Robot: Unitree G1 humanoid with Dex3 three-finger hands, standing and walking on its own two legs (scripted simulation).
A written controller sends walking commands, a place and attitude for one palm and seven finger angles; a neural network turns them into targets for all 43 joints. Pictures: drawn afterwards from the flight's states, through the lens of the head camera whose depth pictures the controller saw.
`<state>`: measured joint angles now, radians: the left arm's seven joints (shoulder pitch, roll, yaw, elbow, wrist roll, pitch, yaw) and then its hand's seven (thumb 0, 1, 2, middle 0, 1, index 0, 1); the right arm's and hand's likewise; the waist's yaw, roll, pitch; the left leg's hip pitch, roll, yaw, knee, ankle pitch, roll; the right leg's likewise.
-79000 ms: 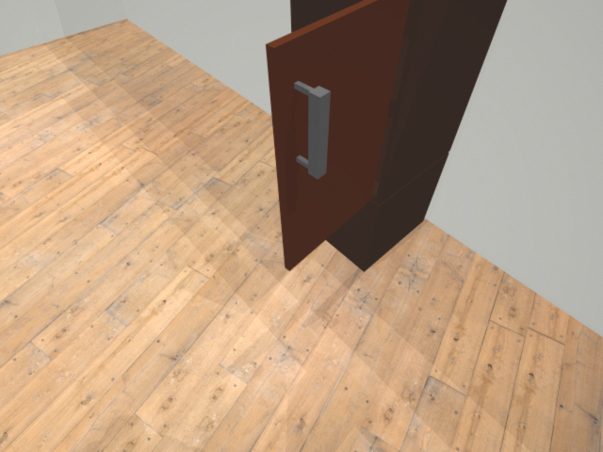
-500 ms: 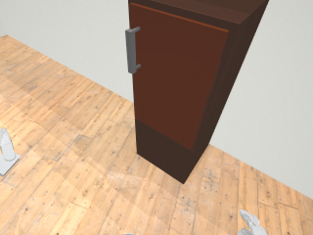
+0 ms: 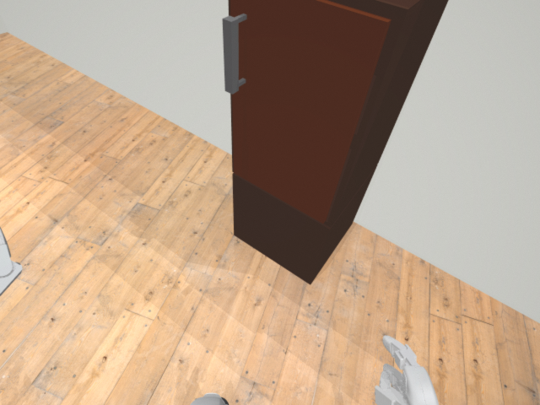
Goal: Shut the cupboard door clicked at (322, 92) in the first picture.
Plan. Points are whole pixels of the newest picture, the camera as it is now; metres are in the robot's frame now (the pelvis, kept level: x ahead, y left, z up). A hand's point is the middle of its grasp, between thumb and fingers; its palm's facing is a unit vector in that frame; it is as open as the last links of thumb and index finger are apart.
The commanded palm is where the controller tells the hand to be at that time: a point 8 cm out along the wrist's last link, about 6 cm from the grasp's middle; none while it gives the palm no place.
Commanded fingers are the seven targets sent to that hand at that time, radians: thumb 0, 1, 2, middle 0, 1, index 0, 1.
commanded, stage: stop stepping back and stand still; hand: left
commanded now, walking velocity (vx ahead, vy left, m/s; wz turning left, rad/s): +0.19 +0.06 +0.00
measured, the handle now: (236, 54) +0.83 +0.17 +0.11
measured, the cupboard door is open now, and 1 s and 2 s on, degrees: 0 0 0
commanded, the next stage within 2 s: let the arm hang, fingers relaxed in 0.68 s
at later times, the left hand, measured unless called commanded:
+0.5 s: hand out of the picture +0.15 +0.27 +0.18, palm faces +0.42 -0.80 -0.42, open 7.4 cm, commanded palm +0.08 +0.31 +0.19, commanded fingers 0.00 0.90 0.90 -0.20 -0.30 -0.20 -0.30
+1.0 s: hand out of the picture +0.08 +0.21 -0.11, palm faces -0.04 -0.96 -0.28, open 7.4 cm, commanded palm none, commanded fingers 0.00 0.90 0.90 -0.20 -0.30 -0.20 -0.30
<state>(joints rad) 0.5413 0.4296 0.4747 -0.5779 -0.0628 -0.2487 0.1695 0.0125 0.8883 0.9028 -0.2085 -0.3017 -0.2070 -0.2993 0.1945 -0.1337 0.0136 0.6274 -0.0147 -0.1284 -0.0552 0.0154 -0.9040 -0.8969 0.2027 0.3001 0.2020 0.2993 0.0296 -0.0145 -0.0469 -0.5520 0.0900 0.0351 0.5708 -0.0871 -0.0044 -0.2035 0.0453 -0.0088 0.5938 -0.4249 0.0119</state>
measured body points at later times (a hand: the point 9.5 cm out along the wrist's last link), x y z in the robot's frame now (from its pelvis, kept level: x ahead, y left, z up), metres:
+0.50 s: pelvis -0.06 +0.00 +0.01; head -0.06 +0.02 +0.46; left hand +0.12 +0.31 +0.20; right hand +0.08 -0.24 -0.07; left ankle +0.04 +0.11 -0.72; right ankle -0.09 -0.12 -0.72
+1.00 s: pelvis -0.06 +0.01 +0.00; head -0.05 +0.00 +0.45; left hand +0.08 +0.26 -0.09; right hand +0.08 -0.26 -0.11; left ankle +0.04 +0.11 -0.72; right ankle -0.09 -0.12 -0.72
